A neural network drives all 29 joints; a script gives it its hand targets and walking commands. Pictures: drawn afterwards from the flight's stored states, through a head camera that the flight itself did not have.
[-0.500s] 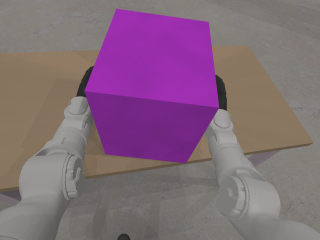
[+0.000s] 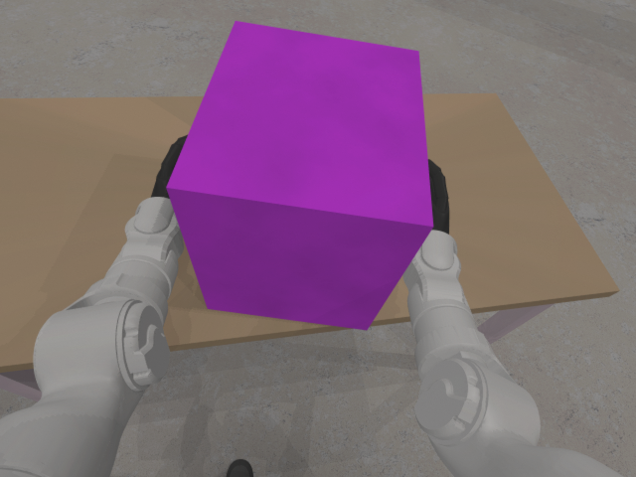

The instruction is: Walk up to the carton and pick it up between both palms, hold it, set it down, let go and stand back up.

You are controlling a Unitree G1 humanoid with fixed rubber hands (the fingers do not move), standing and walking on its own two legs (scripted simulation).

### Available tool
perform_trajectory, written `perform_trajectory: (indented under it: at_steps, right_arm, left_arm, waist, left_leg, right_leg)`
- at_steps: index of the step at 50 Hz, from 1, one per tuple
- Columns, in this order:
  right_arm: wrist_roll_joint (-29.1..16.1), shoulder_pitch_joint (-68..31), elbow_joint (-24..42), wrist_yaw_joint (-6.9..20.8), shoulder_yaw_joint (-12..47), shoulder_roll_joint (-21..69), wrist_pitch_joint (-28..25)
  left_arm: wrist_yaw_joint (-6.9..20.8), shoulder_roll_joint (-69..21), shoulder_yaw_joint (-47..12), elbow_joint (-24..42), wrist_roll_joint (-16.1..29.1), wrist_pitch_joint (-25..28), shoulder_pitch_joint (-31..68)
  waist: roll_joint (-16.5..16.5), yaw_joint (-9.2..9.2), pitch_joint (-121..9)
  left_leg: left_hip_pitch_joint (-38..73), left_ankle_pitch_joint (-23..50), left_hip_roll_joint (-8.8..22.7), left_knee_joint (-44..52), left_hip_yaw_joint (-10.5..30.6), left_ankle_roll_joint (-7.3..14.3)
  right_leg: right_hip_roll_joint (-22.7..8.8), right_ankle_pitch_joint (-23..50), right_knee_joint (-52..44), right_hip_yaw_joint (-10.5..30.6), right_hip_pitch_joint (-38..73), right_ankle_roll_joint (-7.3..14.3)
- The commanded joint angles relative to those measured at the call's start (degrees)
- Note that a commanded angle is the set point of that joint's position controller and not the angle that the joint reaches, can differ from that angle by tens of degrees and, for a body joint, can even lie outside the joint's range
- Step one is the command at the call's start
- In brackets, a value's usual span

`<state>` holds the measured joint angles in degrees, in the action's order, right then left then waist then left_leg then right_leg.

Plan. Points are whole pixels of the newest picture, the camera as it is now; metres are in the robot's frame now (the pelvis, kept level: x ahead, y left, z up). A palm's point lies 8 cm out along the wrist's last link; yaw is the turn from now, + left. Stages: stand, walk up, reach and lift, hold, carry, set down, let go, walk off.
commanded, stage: reach and lift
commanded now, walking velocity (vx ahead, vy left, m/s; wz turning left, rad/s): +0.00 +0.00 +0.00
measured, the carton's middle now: (306, 188) +0.49 +0.01 +0.04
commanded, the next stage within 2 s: none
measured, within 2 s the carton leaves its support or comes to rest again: leaves its support in 1.54 s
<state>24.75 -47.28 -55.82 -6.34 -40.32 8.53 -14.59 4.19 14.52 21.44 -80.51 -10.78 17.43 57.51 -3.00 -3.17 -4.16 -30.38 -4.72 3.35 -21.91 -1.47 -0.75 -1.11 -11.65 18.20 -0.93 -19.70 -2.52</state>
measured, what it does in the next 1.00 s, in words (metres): stands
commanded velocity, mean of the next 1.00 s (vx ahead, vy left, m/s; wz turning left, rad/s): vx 0.00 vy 0.00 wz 0.00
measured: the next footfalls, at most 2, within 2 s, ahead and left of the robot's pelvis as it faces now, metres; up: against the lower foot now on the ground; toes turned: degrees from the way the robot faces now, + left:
none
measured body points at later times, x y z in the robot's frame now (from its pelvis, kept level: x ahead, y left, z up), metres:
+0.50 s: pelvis +0.00 +0.00 +0.00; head +0.08 +0.04 +0.44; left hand +0.46 +0.19 +0.05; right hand +0.42 -0.15 +0.06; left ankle +0.05 +0.12 -0.74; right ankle -0.05 -0.15 -0.74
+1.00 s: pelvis -0.01 +0.00 +0.00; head +0.07 +0.05 +0.44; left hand +0.46 +0.19 +0.06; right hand +0.41 -0.15 +0.06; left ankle +0.05 +0.12 -0.74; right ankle -0.04 -0.15 -0.74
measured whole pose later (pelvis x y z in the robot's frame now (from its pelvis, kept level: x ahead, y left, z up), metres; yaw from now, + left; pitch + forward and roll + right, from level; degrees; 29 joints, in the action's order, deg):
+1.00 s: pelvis -0.01 +0.00 +0.00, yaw -1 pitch +17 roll -2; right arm 15.7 -48.2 -66.5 -8.8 -33.1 3.2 -24.1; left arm 0.2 15.2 9.7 -86.3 -4.1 22.9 60.1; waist -3.0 -3.1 -8.5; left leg -35.7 -2.4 4.0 -20.8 -2.3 -0.3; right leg -1.0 -9.0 17.1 -1.8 -25.3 -2.5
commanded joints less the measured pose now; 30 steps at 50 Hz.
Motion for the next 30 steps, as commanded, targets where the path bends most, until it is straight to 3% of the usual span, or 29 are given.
perform_trajectory:
  at_steps: [1,2,3,4,5,7,8,11,14,15,16,17,18,20,21,22,25,26,27,28,29,30]
  right_arm:
    - [2.48,-30.13,-3.91,7.17,18.07,27.09,-2.07]
    - [3.11,-31.01,-3.50,7.18,17.45,27.21,-2.00]
    - [2.98,-31.31,-3.26,7.08,17.26,26.46,-2.41]
    - [2.76,-31.64,-3.72,7.08,17.78,28.00,-1.76]
    - [2.64,-31.37,-2.93,7.11,17.93,27.76,-1.95]
    - [2.52,-31.56,-2.16,6.65,17.56,27.65,-1.70]
    - [2.96,-32.15,-3.33,6.95,17.56,26.74,-1.99]
    - [2.88,-30.95,-1.39,6.72,19.36,29.15,-2.05]
    - [2.51,-30.36,-2.72,6.56,19.06,27.97,-2.26]
    - [1.91,-30.31,-2.90,6.59,19.61,28.59,-2.45]
    - [1.98,-32.96,-2.11,6.53,19.38,27.99,-2.76]
    - [2.27,-32.83,-2.78,6.78,19.66,27.49,-3.06]
    - [2.67,-32.31,-2.41,6.83,19.86,29.01,-2.91]
    - [1.87,-31.48,-2.87,6.40,20.11,27.96,-3.51]
    - [1.60,-32.06,-2.85,6.50,20.77,28.22,-3.72]
    - [1.63,-32.17,-3.04,6.59,20.61,28.27,-3.31]
    - [1.99,-33.52,-1.86,6.36,21.06,28.41,-4.87]
    - [1.32,-32.23,-1.57,6.32,21.66,29.12,-5.37]
    - [2.26,-33.54,-1.70,6.08,20.43,29.01,-5.83]
    - [1.75,-32.61,-1.54,5.93,21.70,29.16,-7.09]
    - [1.33,-34.62,-2.14,5.85,22.67,27.88,-6.95]
    - [1.61,-33.65,-2.59,5.79,21.56,27.53,-7.37]
  left_arm:
    - [7.10,-32.22,-8.89,5.39,-4.02,2.31,35.70]
    - [7.12,-32.78,-9.03,5.18,-3.96,2.12,36.01]
    - [6.97,-34.41,-9.81,4.65,-3.83,1.75,34.75]
    - [7.29,-33.43,-8.29,3.55,-4.55,1.50,34.96]
    - [7.27,-32.90,-8.63,2.91,-4.15,1.31,34.55]
    - [7.52,-31.65,-8.27,3.27,-4.45,1.45,35.18]
    - [7.26,-32.53,-8.59,3.69,-3.91,1.67,35.51]
    - [7.68,-32.50,-7.21,2.50,-4.97,2.10,34.15]
    - [7.61,-33.00,-9.71,4.96,-3.39,2.28,35.54]
    - [7.43,-33.30,-9.27,4.24,-4.23,2.14,34.84]
    - [7.15,-34.26,-10.37,5.76,-3.33,2.50,36.42]
    - [7.00,-33.92,-8.85,3.09,-5.06,2.42,35.34]
    - [7.03,-33.27,-8.26,3.86,-4.61,2.84,36.05]
    - [7.13,-34.10,-11.83,5.85,-2.88,3.13,36.60]
    - [6.87,-33.50,-10.03,4.99,-3.52,3.47,35.84]
    - [7.14,-32.69,-9.18,3.64,-4.21,3.18,36.86]
    - [6.70,-34.51,-10.31,5.83,-4.38,4.20,36.41]
    - [6.73,-34.77,-10.90,5.17,-4.58,4.39,35.56]
    - [6.56,-34.44,-11.96,6.19,-3.29,5.07,39.64]
    - [6.28,-36.61,-14.69,7.76,-2.46,6.01,38.73]
    - [5.97,-35.54,-12.54,5.79,-2.68,5.97,39.74]
    - [5.85,-35.76,-14.23,6.87,-1.76,6.71,40.06]
  waist:
    - [11.44,-2.57,-39.08]
    - [9.94,-2.78,-39.17]
    - [10.66,-2.70,-40.05]
    - [10.09,-1.70,-38.62]
    - [9.06,-1.90,-39.16]
    - [9.93,-1.94,-37.67]
    - [10.30,-2.08,-39.78]
    - [7.60,-1.05,-38.63]
    - [8.68,-2.75,-40.03]
    - [10.69,-2.07,-38.33]
    - [9.28,-2.51,-41.20]
    - [9.67,-0.56,-39.89]
    - [8.45,-2.24,-40.55]
    - [10.31,-3.01,-42.00]
    - [9.89,-0.79,-41.79]
    - [9.23,-1.28,-40.47]
    - [9.85,-0.92,-41.86]
    - [10.64,-1.15,-40.30]
    - [9.30,-1.30,-42.44]
    - [9.69,-2.71,-46.17]
    - [9.58,-1.14,-46.70]
    - [10.64,-2.12,-46.16]
  left_leg:
    - [38.92,27.32,-0.23,-5.27,-3.39,-3.48]
    - [37.36,25.93,-0.52,-5.32,-3.37,-3.67]
    - [38.87,26.76,-0.35,-5.49,-3.60,-3.72]
    - [36.63,22.79,-0.67,-4.71,-3.66,-3.07]
    - [37.02,22.73,-0.27,-4.44,-3.73,-2.60]
    - [34.99,20.54,-0.83,-4.02,-4.08,-2.79]
    - [36.53,22.96,-0.73,-4.36,-3.70,-3.10]
    - [33.46,20.20,-1.18,-3.78,-4.46,-2.11]
    - [36.91,25.37,-0.77,-4.40,-3.48,-2.83]
    - [37.16,24.52,-0.88,-4.29,-3.49,-3.39]
    - [37.22,24.38,-0.71,-4.24,-3.06,-3.65]
    - [37.04,25.75,-0.40,-4.54,-3.39,-3.70]
    - [36.42,24.85,-0.53,-4.71,-3.44,-3.24]
    - [38.10,28.21,-0.62,-4.95,-3.19,-3.84]
    - [37.53,27.11,-0.43,-4.48,-3.28,-3.76]
    - [35.72,22.84,-0.96,-3.79,-3.68,-3.11]
    - [34.95,23.35,-1.18,-3.06,-3.49,-3.26]
    - [34.92,24.51,-0.99,-3.78,-3.97,-3.80]
    - [34.93,24.40,-0.99,-3.46,-4.01,-3.60]
    - [36.63,28.07,-1.19,-4.47,-3.39,-4.24]
    - [36.52,29.12,-0.61,-5.03,-2.98,-4.22]
    - [36.90,28.93,-0.39,-5.49,-2.84,-4.54]
  right_leg:
    - [1.78,21.35,-0.40,-4.94,-2.21,0.52]
    - [1.92,21.40,-0.86,-5.06,-1.02,0.88]
    - [1.89,21.70,-0.83,-4.94,-2.07,0.65]
    - [1.41,19.86,-1.39,-4.50,-1.69,0.47]
    - [1.44,20.07,-1.09,-4.79,-1.54,0.42]
    - [1.32,20.33,-0.99,-4.83,-0.10,0.53]
    - [1.60,20.64,-0.82,-4.81,-0.90,0.39]
    - [0.96,24.00,-0.37,-4.52,2.18,0.23]
    - [1.81,22.76,-0.33,-5.70,-0.84,0.34]
    - [1.41,20.04,-1.40,-5.58,-1.65,0.95]
    - [2.07,20.39,-1.81,-5.59,-1.38,1.06]
    - [2.09,21.09,-1.23,-5.65,-1.77,1.03]
    - [1.35,21.63,-1.06,-5.28,-1.15,1.06]
    - [1.45,23.96,-0.70,-5.42,-2.53,0.94]
    - [1.89,21.75,-1.29,-5.38,-1.91,1.23]
    - [1.22,21.72,-2.16,-4.68,-0.97,1.23]
    - [1.62,24.40,-1.37,-5.08,1.57,1.00]
    - [1.03,24.56,-1.04,-4.60,1.37,1.35]
    - [1.67,24.45,-0.89,-5.04,1.37,1.09]
    - [1.76,28.05,-0.60,-5.06,1.38,1.59]
    - [2.00,27.64,-0.63,-5.03,0.55,1.33]
    - [1.93,26.90,-0.35,-5.31,-1.71,1.23]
